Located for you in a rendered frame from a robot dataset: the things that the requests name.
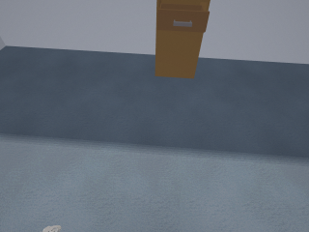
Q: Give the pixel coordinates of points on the handle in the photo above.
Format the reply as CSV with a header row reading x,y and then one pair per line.
x,y
182,23

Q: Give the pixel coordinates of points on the cabinet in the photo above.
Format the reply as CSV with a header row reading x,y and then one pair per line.
x,y
177,52

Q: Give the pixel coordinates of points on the drawer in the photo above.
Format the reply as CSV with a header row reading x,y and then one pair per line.
x,y
168,12

